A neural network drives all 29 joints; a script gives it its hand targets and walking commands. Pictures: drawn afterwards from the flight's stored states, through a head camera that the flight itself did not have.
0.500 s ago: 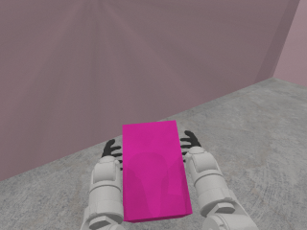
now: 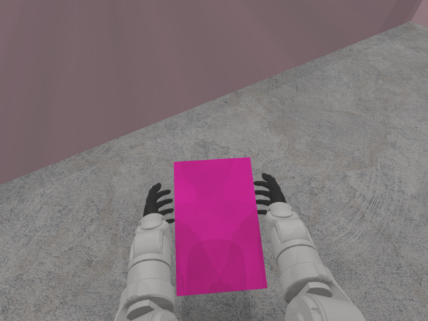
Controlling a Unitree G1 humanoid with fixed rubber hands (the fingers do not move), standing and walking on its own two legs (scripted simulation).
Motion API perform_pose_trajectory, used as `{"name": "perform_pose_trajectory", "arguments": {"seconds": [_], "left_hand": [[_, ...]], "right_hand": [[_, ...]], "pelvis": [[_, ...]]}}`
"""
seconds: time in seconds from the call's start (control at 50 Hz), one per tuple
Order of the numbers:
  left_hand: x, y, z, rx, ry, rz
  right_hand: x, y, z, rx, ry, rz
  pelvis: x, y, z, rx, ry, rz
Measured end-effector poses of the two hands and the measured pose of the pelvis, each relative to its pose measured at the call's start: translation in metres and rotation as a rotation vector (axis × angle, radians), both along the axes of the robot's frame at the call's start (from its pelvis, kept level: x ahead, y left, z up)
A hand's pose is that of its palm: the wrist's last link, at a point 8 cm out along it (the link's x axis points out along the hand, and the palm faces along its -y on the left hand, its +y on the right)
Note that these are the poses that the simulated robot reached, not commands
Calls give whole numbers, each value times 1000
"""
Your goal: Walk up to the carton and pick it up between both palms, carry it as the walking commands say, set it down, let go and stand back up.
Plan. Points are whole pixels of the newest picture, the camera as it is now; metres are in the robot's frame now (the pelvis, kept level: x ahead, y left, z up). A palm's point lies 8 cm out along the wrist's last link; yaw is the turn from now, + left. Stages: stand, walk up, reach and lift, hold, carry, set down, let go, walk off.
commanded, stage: set down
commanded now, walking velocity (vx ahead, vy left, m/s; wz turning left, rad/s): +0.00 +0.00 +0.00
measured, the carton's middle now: (215, 226) +0.36 +0.07 -0.12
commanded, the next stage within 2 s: none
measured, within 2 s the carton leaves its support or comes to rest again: neither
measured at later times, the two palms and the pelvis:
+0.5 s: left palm (154, 233) +0.32 +0.21 -0.11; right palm (258, 224) +0.37 -0.03 -0.11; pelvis +0.00 +0.00 -0.04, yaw +0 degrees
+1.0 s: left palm (158, 233) +0.35 +0.23 -0.19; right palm (249, 222) +0.41 -0.01 -0.18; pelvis -0.02 +0.03 -0.12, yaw +0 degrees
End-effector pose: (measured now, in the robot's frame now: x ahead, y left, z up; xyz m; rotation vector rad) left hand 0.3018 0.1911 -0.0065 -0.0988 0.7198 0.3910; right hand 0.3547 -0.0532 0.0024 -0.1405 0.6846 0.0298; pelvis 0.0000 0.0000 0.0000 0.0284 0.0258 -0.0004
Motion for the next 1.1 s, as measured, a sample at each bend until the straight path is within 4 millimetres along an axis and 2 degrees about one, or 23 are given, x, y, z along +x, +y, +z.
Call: {"name": "perform_pose_trajectory", "arguments": {"seconds": [0.16, 0.3, 0.48, 0.58, 0.68, 0.82, 0.9, 1.1], "left_hand": [[5, 8, -21, 50, 2, 15], [6, 10, -54, 27, -9, 17], [15, 20, -98, 21, -44, 15], [16, 30, -115, 3, -51, 42], [28, 35, -124, 17, -77, 54], [42, 33, -142, 36, -53, 33], [44, 32, -161, 15, -42, 50], [51, 39, -198, 21, -59, 83]], "right_hand": [[10, 8, -33, 42, 3, 24], [11, 10, -71, 40, 4, 19], [15, 21, -106, 27, -25, -17], [21, 32, -123, 33, -26, -17], [35, 38, -132, 27, -57, 3], [44, 35, -154, 32, -38, -14], [47, 34, -172, 19, -25, -3], [66, 45, -200, 22, -46, 19]], "pelvis": [[7, -7, -6, -8, 120, 14], [6, -9, -17, -16, 239, 22], [-3, -3, -39, -20, 358, 1], [-7, 8, -54, -33, 401, 8], [-11, 21, -70, -38, 444, 14], [-15, 34, -89, -31, 491, 14], [-17, 36, -101, -24, 528, 6], [-20, 29, -137, -26, 577, 14]]}}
